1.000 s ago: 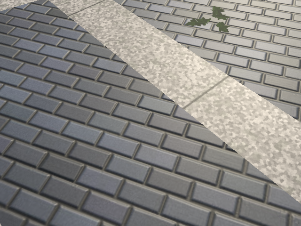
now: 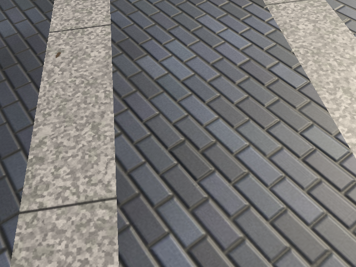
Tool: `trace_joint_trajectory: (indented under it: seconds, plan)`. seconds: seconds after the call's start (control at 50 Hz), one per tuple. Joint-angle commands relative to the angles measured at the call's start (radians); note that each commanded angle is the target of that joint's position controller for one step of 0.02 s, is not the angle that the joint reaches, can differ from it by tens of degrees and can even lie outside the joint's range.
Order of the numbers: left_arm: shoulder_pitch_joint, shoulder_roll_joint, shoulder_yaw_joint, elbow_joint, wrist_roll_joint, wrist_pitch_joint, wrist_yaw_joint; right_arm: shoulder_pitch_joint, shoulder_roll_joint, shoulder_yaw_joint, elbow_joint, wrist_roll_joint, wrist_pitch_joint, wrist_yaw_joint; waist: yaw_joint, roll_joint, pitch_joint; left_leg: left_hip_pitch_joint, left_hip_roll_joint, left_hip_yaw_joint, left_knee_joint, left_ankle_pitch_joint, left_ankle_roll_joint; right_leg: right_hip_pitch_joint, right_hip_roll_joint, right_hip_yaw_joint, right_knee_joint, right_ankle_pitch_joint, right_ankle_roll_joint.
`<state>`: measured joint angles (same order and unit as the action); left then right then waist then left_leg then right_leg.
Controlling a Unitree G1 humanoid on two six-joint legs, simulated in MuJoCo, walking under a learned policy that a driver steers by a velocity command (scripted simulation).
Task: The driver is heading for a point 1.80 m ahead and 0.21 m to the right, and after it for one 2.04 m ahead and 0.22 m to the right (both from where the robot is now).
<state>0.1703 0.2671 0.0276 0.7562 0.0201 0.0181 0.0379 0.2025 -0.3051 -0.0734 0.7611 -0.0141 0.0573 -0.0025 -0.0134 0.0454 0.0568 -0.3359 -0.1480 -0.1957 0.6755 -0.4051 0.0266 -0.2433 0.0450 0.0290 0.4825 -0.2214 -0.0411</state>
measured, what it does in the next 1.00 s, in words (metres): walks ahead: left foot, then right foot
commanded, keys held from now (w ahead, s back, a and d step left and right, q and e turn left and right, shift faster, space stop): no key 0.20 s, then w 0.32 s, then no key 0.48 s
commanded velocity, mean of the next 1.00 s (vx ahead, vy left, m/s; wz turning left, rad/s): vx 0.15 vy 0.00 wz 0.07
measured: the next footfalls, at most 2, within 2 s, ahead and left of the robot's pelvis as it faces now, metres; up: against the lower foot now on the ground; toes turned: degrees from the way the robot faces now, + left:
left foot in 0.28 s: +0.00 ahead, +0.11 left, +0.00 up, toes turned -3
right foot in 0.60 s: +0.18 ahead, -0.12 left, +0.00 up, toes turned -1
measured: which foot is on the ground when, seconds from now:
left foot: up 0.00-0.26, down 0.28-0.62, up 0.64-0.98, down 1.00-1.00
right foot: down 0.00-0.30, up 0.32-0.58, down 0.60-1.00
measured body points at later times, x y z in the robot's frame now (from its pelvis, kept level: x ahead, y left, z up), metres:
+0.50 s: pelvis +0.04 -0.01 +0.01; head +0.05 -0.01 +0.46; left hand +0.16 +0.26 -0.11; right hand +0.02 -0.28 -0.13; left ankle -0.04 +0.11 -0.74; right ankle +0.07 -0.11 -0.70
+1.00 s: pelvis +0.16 -0.04 +0.00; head +0.18 -0.04 +0.45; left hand +0.19 +0.19 -0.15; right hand +0.24 -0.28 -0.15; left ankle +0.20 +0.06 -0.74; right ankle +0.14 -0.12 -0.74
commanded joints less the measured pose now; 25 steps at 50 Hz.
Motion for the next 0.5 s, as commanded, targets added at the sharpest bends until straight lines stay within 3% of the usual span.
trace_joint_trajectory:
  seconds: [0.02, 0.04, 0.08, 0.16, 0.2, 0.24, 0.26, 0.28, 0.3, 0.32, 0.34, 0.36, 0.4, 0.44, 0.5]
  plan:
    - [-0.043, 0.128, 0.024, -0.064, -0.005, -0.018, -0.010, 0.057, -0.114, -0.030, -0.028, -0.007, -0.006, -0.007, -0.029, -0.138, -0.034, -0.047, 0.037, 0.011, 0.297, -0.095, -0.021, -0.002, -0.336, 0.333, -0.240, 0.196, -0.192]
    - [-0.075, 0.111, 0.018, -0.069, -0.002, -0.019, -0.011, 0.068, -0.103, -0.027, -0.012, -0.003, -0.004, -0.002, -0.038, -0.155, -0.032, -0.040, 0.036, 0.025, 0.315, -0.050, -0.033, 0.008, -0.271, 0.250, -0.228, 0.219, -0.156]
    - [-0.051, 0.109, 0.015, -0.053, -0.003, -0.024, -0.005, 0.071, -0.085, -0.018, 0.006, -0.004, -0.001, 0.008, -0.022, -0.195, -0.052, -0.048, 0.038, 0.049, 0.278, -0.032, -0.057, 0.084, -0.224, 0.178, -0.195, 0.350, -0.141]
    - [0.017, 0.117, 0.016, -0.006, -0.003, -0.021, -0.010, 0.009, -0.040, 0.009, 0.020, 0.008, 0.005, 0.004, 0.025, -0.199, -0.082, 0.028, 0.079, 0.119, 0.030, -0.061, -0.073, 0.167, -0.223, 0.163, -0.152, 0.375, -0.147]
    - [0.036, 0.133, 0.021, 0.014, 0.003, -0.013, -0.015, 0.003, -0.042, 0.014, 0.037, 0.016, 0.005, -0.006, 0.037, -0.227, -0.081, 0.081, 0.084, 0.157, -0.102, -0.040, -0.059, 0.169, -0.222, 0.180, -0.136, 0.379, -0.147]
    - [0.047, 0.142, 0.026, 0.036, 0.000, -0.003, -0.020, 0.062, -0.024, 0.025, 0.078, 0.007, -0.006, -0.015, 0.009, -0.203, -0.096, 0.216, 0.072, 0.207, -0.325, 0.096, -0.031, 0.115, -0.196, 0.185, -0.149, 0.085, -0.115]
    - [0.065, 0.146, 0.031, 0.047, -0.002, 0.001, -0.021, 0.071, -0.040, 0.023, 0.092, -0.006, -0.017, -0.020, 0.010, -0.183, -0.079, 0.292, 0.080, 0.190, -0.349, 0.114, -0.006, 0.032, -0.179, 0.198, -0.155, -0.110, -0.092]
    - [0.051, 0.128, 0.029, 0.040, -0.002, 0.001, -0.024, 0.091, -0.070, 0.020, 0.099, -0.020, -0.030, -0.023, -0.003, -0.127, -0.068, 0.364, 0.146, 0.103, -0.339, 0.017, 0.031, -0.082, -0.156, 0.191, -0.127, -0.286, -0.072]
    - [-0.009, 0.091, 0.019, 0.008, -0.008, -0.004, -0.032, 0.120, -0.133, 0.007, 0.108, -0.023, -0.038, -0.023, -0.023, 0.014, -0.023, 0.372, 0.253, -0.080, -0.388, -0.189, 0.104, -0.242, -0.066, 0.094, -0.028, -0.351, -0.041]
    - [-0.093, 0.087, 0.018, -0.019, -0.003, -0.009, -0.036, 0.177, -0.173, -0.009, 0.136, -0.011, -0.042, -0.015, -0.073, 0.138, 0.046, 0.296, 0.379, -0.276, -0.521, -0.378, 0.185, -0.305, 0.020, -0.037, 0.144, -0.266, -0.019]
    - [-0.138, 0.105, 0.024, -0.037, 0.006, -0.017, -0.037, 0.174, -0.160, -0.008, 0.144, -0.017, -0.051, -0.012, -0.085, 0.157, 0.127, 0.251, 0.459, -0.363, -0.592, -0.384, 0.230, -0.357, -0.015, -0.046, 0.266, -0.245, -0.018]
    - [-0.130, 0.117, 0.030, -0.036, 0.004, -0.026, -0.041, 0.160, -0.130, -0.001, 0.146, -0.020, -0.062, -0.012, -0.066, 0.126, 0.145, 0.253, 0.461, -0.358, -0.610, -0.326, 0.241, -0.393, -0.042, -0.018, 0.342, -0.235, -0.019]
    - [-0.072, 0.119, 0.037, -0.012, 0.011, -0.043, -0.059, 0.131, -0.106, 0.004, 0.148, -0.010, -0.081, -0.014, -0.027, 0.098, 0.110, 0.327, 0.403, -0.249, -0.596, -0.162, 0.213, -0.409, -0.074, -0.012, 0.372, -0.183, -0.014]
    - [-0.075, 0.094, 0.033, -0.004, 0.014, -0.054, -0.076, 0.137, -0.097, 0.004, 0.162, -0.006, -0.100, -0.011, -0.027, 0.090, 0.066, 0.345, 0.343, -0.129, -0.567, 0.009, 0.191, -0.355, -0.069, -0.049, 0.327, -0.132, 0.000]
    - [-0.128, 0.069, 0.026, -0.027, 0.008, -0.052, -0.085, 0.168, -0.100, 0.000, 0.187, -0.007, -0.113, -0.005, -0.041, 0.106, 0.060, 0.282, 0.335, -0.069, -0.543, 0.078, 0.182, -0.252, -0.065, -0.080, 0.207, -0.097, 0.008]
Velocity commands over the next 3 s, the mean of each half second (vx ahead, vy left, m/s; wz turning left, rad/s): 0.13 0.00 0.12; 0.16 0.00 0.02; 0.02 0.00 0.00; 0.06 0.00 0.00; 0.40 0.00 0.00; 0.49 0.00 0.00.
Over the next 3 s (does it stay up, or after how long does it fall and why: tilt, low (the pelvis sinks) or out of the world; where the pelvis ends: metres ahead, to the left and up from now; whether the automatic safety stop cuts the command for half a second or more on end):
stays up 0.70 0.01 0.01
